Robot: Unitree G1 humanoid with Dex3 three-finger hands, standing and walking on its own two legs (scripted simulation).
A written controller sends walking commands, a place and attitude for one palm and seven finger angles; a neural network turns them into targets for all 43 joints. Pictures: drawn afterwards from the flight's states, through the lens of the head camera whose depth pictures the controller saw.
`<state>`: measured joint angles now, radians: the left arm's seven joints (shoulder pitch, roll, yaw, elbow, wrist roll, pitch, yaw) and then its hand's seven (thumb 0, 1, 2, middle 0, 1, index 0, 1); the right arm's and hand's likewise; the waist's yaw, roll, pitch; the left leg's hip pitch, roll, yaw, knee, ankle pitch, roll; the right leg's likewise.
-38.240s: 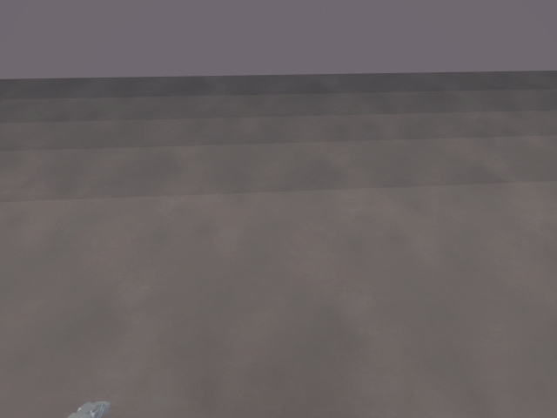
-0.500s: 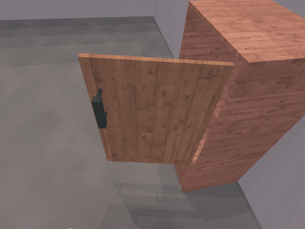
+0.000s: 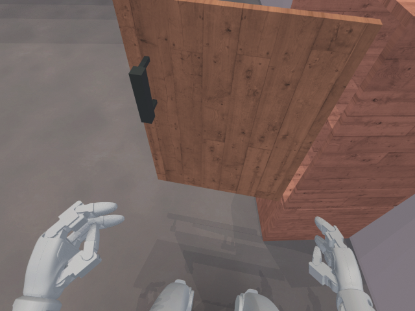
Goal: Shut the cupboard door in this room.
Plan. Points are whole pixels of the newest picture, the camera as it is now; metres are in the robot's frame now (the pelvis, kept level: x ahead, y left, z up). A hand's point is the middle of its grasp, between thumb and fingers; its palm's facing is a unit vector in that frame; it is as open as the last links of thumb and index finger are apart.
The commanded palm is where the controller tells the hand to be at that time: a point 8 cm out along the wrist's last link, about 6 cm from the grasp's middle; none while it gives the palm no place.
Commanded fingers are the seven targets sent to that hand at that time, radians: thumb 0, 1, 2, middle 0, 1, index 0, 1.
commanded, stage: raise the hand and make a fist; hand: left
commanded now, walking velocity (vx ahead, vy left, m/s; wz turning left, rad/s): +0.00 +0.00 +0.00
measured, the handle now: (146, 90) +0.51 +0.19 +0.12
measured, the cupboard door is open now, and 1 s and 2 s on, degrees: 77 77 77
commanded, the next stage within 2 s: bring the fist close to the handle in 1.32 s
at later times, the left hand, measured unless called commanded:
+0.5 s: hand (91, 219) +0.23 +0.21 +0.09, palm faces -0.07 -1.00 -0.02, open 3.3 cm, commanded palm +0.21 +0.27 +0.10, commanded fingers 0.00 0.90 0.90 -1.21 -1.40 -1.21 -1.40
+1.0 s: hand (81, 194) +0.25 +0.23 +0.13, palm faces -0.06 -1.00 -0.05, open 3.1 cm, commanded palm +0.23 +0.28 +0.13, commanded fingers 0.00 0.90 0.90 -1.30 -1.50 -1.30 -1.50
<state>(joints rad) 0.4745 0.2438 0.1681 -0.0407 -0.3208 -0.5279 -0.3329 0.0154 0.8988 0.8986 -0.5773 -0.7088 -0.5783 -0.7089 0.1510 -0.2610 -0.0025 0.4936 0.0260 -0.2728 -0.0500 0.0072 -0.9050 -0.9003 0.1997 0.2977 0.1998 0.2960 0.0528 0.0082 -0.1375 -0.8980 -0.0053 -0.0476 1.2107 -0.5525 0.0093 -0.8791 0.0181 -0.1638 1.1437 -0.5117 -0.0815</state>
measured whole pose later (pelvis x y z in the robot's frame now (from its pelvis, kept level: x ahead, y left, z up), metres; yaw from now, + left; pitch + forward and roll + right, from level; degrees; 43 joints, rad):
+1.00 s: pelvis +0.02 +0.04 +0.05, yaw -1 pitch +9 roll -3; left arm 0.34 0.27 0.16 -0.10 -0.29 -0.25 -0.26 0.01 0.90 0.90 -1.30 -1.49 -1.30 -1.49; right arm 0.29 -0.25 0.05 0.50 0.04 -0.21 -0.04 0.01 -0.90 -0.90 0.21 0.30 0.20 0.30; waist 0.01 0.04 -0.11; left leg -0.61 -0.03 0.01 0.93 -0.47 0.07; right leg -0.61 0.00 -0.09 0.86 -0.41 -0.01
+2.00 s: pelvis +0.02 +0.02 +0.05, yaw -2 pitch +9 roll -1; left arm -0.04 0.26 0.17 0.26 -0.26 -0.26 -0.24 0.01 0.90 0.90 -1.30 -1.50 -1.30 -1.50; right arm 0.28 -0.27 0.04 0.56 0.05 -0.15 -0.04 0.01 -0.90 -0.90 0.20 0.30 0.20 0.30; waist -0.01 0.03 -0.09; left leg -0.61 -0.02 0.02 0.89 -0.44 0.04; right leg -0.62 0.02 -0.08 0.86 -0.40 -0.04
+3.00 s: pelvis +0.02 +0.03 +0.05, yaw -3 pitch +11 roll -1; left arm -0.36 0.25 0.17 0.60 -0.21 -0.33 -0.20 0.01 0.90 0.90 -1.30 -1.50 -1.30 -1.50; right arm 0.29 -0.27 0.02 0.60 0.05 -0.06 -0.03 0.01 -0.90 -0.90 0.20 0.30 0.20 0.30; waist -0.03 0.03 -0.09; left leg -0.63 -0.03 0.04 0.87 -0.43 0.06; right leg -0.65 0.01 -0.06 0.84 -0.38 -0.03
